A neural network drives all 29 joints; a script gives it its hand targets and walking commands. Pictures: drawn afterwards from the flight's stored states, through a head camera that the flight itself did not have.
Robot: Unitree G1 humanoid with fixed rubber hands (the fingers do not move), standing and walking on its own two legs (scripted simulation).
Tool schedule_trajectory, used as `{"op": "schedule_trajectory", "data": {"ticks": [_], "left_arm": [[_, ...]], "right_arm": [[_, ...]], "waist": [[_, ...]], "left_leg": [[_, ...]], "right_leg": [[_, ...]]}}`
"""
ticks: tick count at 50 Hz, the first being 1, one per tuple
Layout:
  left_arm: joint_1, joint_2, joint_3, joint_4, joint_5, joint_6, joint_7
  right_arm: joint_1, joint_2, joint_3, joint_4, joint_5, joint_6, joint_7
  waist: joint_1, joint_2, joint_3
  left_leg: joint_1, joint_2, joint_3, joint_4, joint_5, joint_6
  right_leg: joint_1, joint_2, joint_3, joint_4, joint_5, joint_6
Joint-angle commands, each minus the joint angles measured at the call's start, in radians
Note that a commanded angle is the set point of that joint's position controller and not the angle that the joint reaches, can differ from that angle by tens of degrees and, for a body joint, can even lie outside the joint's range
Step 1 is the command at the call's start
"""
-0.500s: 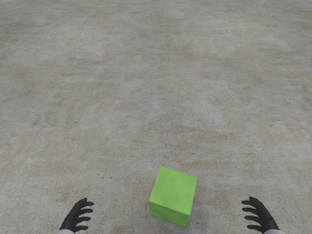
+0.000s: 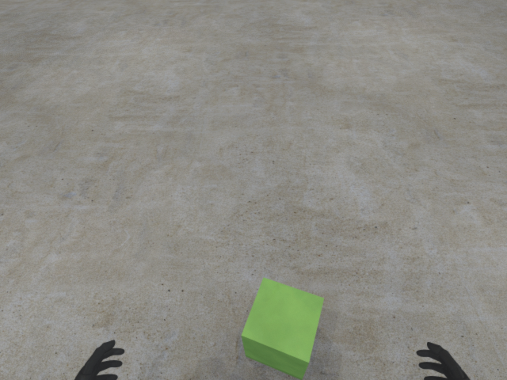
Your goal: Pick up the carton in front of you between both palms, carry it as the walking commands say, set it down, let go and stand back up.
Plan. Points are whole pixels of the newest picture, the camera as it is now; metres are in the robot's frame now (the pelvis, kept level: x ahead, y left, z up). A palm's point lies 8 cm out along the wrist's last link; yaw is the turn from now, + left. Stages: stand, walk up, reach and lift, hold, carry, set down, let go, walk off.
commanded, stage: stand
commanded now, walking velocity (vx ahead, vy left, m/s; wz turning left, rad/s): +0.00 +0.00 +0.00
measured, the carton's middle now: (282, 328) +0.40 -0.05 -0.65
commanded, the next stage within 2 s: none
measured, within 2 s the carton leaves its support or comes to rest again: neither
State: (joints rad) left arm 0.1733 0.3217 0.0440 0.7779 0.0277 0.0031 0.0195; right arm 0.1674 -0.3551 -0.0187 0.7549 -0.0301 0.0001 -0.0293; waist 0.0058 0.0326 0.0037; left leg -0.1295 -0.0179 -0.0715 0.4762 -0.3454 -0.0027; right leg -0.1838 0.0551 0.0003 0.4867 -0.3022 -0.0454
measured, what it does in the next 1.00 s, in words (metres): stands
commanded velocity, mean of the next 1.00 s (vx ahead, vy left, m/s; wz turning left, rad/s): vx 0.00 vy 0.00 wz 0.00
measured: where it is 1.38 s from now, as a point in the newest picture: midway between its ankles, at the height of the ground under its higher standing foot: outside the picture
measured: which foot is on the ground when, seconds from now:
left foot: down 0.00-1.00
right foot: down 0.00-1.00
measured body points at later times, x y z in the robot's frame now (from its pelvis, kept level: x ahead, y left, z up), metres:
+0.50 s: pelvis -0.03 +0.01 +0.01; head -0.03 -0.01 +0.46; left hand +0.09 +0.31 -0.09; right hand +0.09 -0.30 -0.11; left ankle -0.06 +0.13 -0.74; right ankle -0.03 -0.09 -0.74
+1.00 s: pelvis -0.03 +0.01 +0.01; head -0.04 +0.00 +0.46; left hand +0.07 +0.32 -0.10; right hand +0.07 -0.30 -0.11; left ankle -0.06 +0.13 -0.74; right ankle -0.03 -0.09 -0.74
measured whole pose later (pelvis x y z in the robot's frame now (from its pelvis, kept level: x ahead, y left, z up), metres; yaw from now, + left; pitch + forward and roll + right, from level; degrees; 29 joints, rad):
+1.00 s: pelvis -0.03 +0.01 +0.01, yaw +0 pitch -2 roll +0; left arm 0.12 0.37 0.02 1.01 0.01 -0.01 0.01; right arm 0.14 -0.39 0.00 0.99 -0.02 -0.02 -0.02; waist 0.01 0.02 0.03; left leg -0.07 -0.03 -0.07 0.34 -0.22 0.00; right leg -0.12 0.04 0.01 0.35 -0.18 -0.03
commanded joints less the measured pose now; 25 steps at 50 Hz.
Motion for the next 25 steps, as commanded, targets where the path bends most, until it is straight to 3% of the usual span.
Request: {"op": "schedule_trajectory", "data": {"ticks": [1,13,25], "left_arm": [[-0.024,0.171,0.041,-0.026,-0.001,-0.014,0.005],[-0.054,0.179,0.036,0.045,-0.005,-0.017,-0.002],[-0.068,0.196,0.029,0.110,-0.008,-0.022,-0.008]], "right_arm": [[-0.018,-0.139,-0.030,-0.031,0.000,-0.015,-0.008],[-0.039,-0.158,-0.025,0.042,-0.002,-0.026,-0.004],[-0.046,-0.173,-0.018,0.116,0.002,-0.033,0.003]], "waist": [[-0.001,-0.020,-0.076],[0.002,-0.029,-0.018],[0.003,-0.025,0.002]], "left_leg": [[0.008,0.090,-0.055,-0.031,0.439,0.008],[-0.009,0.102,-0.080,-0.120,0.291,0.014],[-0.015,0.108,-0.091,-0.170,0.220,0.017]], "right_leg": [[0.081,-0.141,0.121,-0.054,0.476,0.020],[0.076,-0.143,0.134,-0.123,0.306,0.017],[0.082,-0.152,0.143,-0.166,0.227,0.018]]}}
